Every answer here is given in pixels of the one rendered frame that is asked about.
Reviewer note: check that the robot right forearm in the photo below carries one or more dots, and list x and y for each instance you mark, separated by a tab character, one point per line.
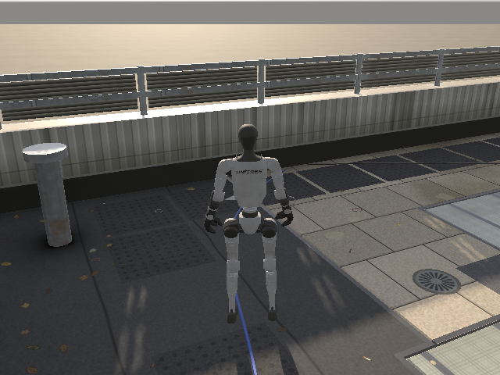
285	204

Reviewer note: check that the left robot shin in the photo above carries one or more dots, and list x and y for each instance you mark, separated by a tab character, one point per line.
232	286

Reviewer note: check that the left robot hand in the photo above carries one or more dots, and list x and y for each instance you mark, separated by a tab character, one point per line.
212	222

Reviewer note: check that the humanoid robot torso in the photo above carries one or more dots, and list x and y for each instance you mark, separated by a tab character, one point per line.
249	186

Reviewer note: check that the robot left forearm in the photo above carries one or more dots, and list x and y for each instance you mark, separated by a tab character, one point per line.
212	208

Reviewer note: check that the right robot hand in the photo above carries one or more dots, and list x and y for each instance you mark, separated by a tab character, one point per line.
281	215

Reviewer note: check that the right robot upper arm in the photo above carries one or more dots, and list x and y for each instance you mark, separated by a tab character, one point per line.
277	176

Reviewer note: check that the left robot upper arm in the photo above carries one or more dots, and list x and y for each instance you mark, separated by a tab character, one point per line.
224	166

